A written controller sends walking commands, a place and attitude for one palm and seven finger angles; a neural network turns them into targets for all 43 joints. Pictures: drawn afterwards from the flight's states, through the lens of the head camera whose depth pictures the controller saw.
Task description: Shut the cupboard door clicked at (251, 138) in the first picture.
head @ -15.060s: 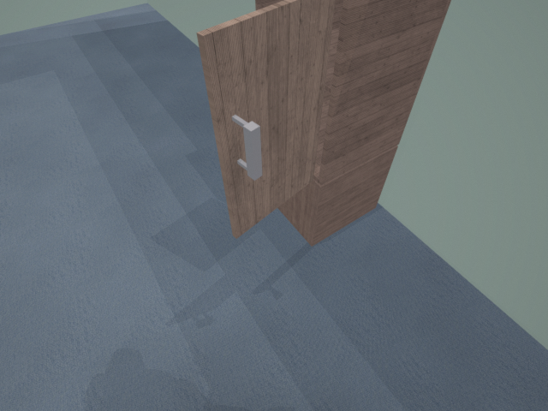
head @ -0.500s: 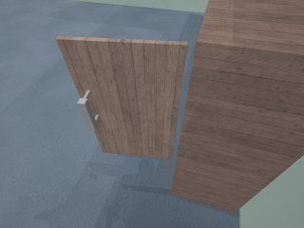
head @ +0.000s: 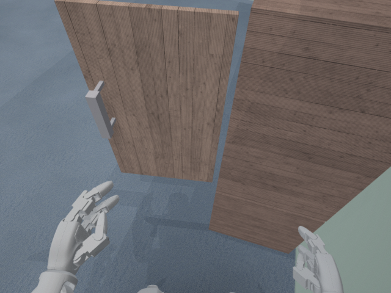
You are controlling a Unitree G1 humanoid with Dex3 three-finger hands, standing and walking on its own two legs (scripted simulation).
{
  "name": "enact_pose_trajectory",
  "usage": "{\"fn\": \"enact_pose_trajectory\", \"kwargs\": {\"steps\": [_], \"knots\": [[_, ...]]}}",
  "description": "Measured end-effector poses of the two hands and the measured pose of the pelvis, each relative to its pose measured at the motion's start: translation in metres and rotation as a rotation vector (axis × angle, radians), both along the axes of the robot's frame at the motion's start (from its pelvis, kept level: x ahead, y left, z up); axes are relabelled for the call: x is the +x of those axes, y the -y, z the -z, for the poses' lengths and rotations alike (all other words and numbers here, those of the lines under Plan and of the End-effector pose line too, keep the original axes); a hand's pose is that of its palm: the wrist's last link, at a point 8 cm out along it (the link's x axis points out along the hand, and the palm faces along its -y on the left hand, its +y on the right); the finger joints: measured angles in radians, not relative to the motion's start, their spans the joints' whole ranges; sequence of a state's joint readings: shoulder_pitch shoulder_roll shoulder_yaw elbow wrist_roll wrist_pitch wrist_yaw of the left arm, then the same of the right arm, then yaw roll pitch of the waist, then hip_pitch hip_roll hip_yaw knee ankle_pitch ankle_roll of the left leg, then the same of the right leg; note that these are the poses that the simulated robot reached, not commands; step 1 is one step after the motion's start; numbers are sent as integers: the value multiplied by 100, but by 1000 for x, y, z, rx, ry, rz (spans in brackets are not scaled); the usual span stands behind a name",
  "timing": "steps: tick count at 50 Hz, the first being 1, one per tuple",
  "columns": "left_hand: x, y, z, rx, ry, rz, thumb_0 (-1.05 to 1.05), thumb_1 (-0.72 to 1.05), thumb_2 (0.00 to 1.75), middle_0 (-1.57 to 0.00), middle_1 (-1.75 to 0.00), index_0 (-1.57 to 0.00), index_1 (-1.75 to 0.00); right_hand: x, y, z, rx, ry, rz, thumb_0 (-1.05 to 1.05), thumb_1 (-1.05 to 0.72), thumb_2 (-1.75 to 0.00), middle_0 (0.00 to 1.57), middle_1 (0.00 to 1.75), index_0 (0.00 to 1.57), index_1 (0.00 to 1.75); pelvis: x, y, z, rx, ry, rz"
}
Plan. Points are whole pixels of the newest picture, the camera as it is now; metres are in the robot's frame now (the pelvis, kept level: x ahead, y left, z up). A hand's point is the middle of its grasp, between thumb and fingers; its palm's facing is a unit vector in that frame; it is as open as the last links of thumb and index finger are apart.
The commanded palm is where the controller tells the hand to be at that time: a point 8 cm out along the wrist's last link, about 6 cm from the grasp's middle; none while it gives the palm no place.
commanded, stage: raise the hand and make a fist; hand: left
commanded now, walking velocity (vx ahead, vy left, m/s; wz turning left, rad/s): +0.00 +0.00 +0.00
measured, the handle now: (104, 110) +0.53 +0.26 +0.05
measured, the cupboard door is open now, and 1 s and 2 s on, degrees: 100 100 100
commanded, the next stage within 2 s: bring the fist close to the handle in 1.60 s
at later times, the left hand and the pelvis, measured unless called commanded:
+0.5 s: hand (91, 254) +0.19 +0.20 +0.01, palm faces -0.06 -1.00 +0.00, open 4.3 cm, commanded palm +0.17 +0.26 +0.02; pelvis -0.03 +0.02 -0.03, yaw +0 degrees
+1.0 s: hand (77, 240) +0.21 +0.22 +0.04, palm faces -0.03 -1.00 -0.03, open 3.1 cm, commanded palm +0.19 +0.27 +0.05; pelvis +0.00 +0.03 -0.02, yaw +2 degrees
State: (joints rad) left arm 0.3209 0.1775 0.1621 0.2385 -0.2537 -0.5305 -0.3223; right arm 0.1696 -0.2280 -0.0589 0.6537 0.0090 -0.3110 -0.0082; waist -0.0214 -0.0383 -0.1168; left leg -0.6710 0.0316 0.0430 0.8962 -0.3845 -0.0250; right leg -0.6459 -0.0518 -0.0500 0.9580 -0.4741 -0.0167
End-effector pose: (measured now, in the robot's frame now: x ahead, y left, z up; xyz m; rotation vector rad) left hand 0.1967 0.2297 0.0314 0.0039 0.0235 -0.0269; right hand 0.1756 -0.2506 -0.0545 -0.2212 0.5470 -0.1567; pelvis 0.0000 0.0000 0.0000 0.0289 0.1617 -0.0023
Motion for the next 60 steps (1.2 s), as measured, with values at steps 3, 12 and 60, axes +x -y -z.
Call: {"fn": "enact_pose_trajectory", "kwargs": {"steps": [3, 12, 60], "knots": [[-37, -2, 39, -19, -67, 56, 1, 91, 90, -37, -50, -37, -50, 15, 4, -1, -47, 65, -51, 1, -91, -90, 21, 30, 20, 29, -12, 4, 20, -9, -30, -7], [-74, -27, 22, 40, 119, -43, 2, 90, 90, -54, -67, -54, -67, 17, -24, 39, -53, 92, -121, 1, -91, -90, 20, 30, 20, 29, -33, -1, 60, -70, -35, -38], [6, -41, -31, 53, 19, 26, 2, 90, 90, -128, -149, -128, -149, 0, -53, 23, 19, -81, -72, 2, -91, -90, 21, 30, 21, 30, 5, -21, 18, -75, -25, -36]]}}
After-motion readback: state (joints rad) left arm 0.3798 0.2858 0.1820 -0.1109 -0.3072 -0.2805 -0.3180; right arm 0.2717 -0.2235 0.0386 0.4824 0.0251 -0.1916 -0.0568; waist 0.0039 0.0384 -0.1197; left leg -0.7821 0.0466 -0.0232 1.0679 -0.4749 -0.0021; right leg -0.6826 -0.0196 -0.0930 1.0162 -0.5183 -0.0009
